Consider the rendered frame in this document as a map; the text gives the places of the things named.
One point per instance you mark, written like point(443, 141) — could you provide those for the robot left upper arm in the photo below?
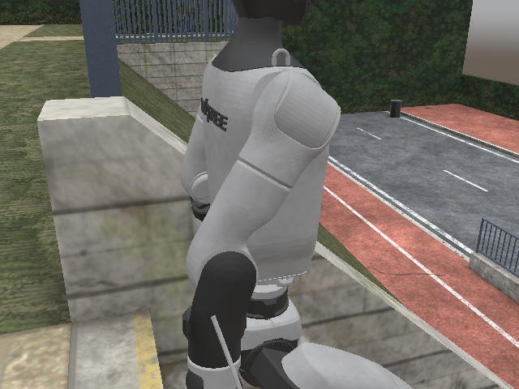
point(194, 177)

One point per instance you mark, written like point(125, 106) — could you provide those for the robot right upper arm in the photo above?
point(294, 120)

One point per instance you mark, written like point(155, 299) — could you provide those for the robot right thigh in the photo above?
point(316, 366)

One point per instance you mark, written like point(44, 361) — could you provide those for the left robot forearm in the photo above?
point(200, 210)

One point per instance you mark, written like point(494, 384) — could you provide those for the humanoid robot head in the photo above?
point(258, 34)

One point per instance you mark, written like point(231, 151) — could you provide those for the right robot forearm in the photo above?
point(225, 287)

